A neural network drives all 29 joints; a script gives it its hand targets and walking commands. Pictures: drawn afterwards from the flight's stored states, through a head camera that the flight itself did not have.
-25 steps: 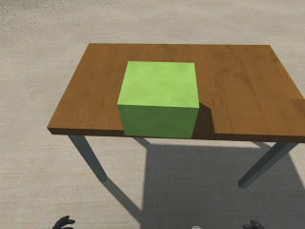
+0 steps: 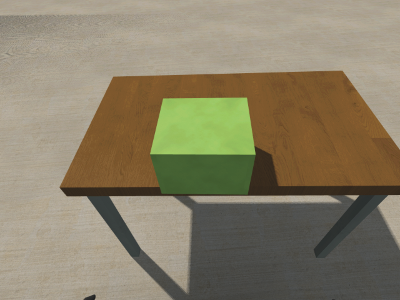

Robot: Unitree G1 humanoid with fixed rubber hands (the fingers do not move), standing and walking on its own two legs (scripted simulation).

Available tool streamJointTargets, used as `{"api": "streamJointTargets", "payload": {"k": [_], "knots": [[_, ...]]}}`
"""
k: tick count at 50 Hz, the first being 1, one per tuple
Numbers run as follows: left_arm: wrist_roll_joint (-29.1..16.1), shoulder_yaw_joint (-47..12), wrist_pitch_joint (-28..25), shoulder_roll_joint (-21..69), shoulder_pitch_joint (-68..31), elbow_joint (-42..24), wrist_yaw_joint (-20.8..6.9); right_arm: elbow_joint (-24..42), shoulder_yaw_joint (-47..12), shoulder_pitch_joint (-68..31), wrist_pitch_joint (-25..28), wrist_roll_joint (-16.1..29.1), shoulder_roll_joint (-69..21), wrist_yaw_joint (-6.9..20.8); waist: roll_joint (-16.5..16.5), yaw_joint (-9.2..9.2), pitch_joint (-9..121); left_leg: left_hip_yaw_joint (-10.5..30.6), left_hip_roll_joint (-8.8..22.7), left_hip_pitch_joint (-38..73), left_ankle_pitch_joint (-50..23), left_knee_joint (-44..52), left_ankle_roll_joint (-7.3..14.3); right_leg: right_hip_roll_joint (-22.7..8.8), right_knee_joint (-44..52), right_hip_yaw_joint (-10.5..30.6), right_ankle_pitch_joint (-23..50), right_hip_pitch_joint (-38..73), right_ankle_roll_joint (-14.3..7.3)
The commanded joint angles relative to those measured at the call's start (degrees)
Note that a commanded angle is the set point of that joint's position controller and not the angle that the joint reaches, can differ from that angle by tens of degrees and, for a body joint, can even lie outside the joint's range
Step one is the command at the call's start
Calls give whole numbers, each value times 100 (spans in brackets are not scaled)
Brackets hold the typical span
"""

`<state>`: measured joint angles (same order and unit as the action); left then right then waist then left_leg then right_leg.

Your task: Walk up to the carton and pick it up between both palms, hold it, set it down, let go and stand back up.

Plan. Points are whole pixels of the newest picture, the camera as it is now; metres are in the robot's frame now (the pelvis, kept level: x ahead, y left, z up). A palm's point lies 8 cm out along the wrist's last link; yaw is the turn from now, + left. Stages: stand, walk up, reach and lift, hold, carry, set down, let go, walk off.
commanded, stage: walk up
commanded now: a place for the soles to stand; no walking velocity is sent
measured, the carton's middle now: (204, 145) +0.51 +0.03 -0.01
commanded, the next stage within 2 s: none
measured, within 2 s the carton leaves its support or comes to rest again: neither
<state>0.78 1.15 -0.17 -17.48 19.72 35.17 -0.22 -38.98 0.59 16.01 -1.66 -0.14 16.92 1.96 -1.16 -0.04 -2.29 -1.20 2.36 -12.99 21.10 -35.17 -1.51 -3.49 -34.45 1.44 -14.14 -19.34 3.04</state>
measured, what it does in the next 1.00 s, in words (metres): steps on the spot: left foot, then right foot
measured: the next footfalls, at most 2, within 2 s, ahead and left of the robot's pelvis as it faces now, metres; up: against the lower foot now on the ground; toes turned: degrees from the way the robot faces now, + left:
left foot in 0.58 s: +0.22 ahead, +0.16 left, +0.00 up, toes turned +2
right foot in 1.00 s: +0.10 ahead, -0.12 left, +0.00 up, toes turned +2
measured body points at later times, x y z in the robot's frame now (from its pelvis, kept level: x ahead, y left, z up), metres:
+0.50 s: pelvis +0.07 +0.01 +0.01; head +0.11 +0.00 +0.45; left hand +0.09 +0.30 -0.10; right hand +0.19 -0.26 -0.11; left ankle +0.11 +0.14 -0.68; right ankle +0.05 -0.15 -0.73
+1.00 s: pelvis +0.06 +0.05 -0.01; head +0.10 +0.05 +0.44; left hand +0.22 +0.31 -0.12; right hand +0.11 -0.25 -0.11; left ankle +0.18 +0.16 -0.73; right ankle +0.04 -0.07 -0.73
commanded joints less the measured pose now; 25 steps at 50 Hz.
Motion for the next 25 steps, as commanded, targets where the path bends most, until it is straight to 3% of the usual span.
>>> {"api": "streamJointTargets", "payload": {"k": [1,3,4,5,7,8,9,11,12,13,14,15,16,18,23,25], "knots": [[-10,244,-79,-803,-19,-532,33,480,208,19,123,9,779,-33,350,-18,379,325,275,-196,-927,590,378,-276,481,319,905,394,-563],[-9,242,-64,-806,-40,-546,34,478,206,40,119,19,795,-33,266,-11,329,316,284,-272,-941,622,377,-256,423,291,980,441,-557],[96,340,-59,-709,366,-439,-13,430,330,523,174,-146,744,15,138,-47,672,261,143,-75,1232,629,534,40,191,86,-1355,563,-673],[107,343,-45,-672,217,-496,-32,431,371,512,182,-132,836,24,-87,-101,131,586,288,-294,1999,984,676,167,36,38,-1874,65,-620],[86,301,-65,-509,-86,-652,-66,366,459,529,166,-114,1153,16,-757,-231,-564,1452,981,-352,2635,1893,1103,509,-724,-552,-1423,-726,-420],[79,309,-111,-508,-129,-733,-85,386,480,437,153,-122,1274,1,-824,-219,-935,1687,1263,-525,2451,2052,1261,421,-764,-517,-1174,-886,-450],[71,318,-169,-472,-84,-750,-94,407,462,330,148,-122,1237,-6,-751,-154,-1144,1576,1266,-709,1922,1908,1257,333,-551,-443,-985,-768,-485],[64,329,-308,-427,373,-601,-61,483,361,51,170,-135,991,12,-554,168,-975,681,763,-1135,263,914,875,313,234,-269,-302,316,-555],[97,379,-365,-599,809,-477,-13,565,274,-24,189,-135,732,23,-110,391,-654,101,343,-1617,-398,-145,547,-59,588,466,163,1210,-691],[185,567,-376,-1163,1297,-355,21,744,205,-3,199,-228,422,21,1097,529,-316,-435,-283,-2210,-3,-1836,156,-990,1194,2306,257,1788,-1148],[209,652,-299,-1439,1640,-224,61,834,233,110,130,-329,446,-29,1357,599,-251,-144,-368,-2538,1740,-2466,97,-1846,1595,3491,414,1920,-1813],[199,625,-240,-1434,1515,-173,102,860,244,56,66,-349,488,-73,1102,510,-362,188,-28,-2621,1797,-2593,105,-2142,1547,3764,639,1780,-2198],[199,598,-225,-1383,1418,-206,130,922,264,-136,93,-310,562,-87,869,552,-323,253,69,-2726,1738,-2804,82,-2098,1569,3449,1084,1795,-2302],[262,563,-200,-1275,1213,-198,244,933,328,-98,192,-245,543,-52,618,547,-236,322,229,-2818,1388,-2871,64,-1755,1275,2458,2024,2044,-2058],[161,359,-187,-928,181,-221,242,913,282,163,151,-139,203,14,1271,134,18,32,211,-1241,-109,-1286,60,-953,890,786,3259,924,-1402],[118,311,-157,-889,-224,-348,202,763,296,419,165,-126,226,-2,1431,-64,212,-143,54,-217,-1132,-436,158,-581,407,382,2935,356,-1060]]}}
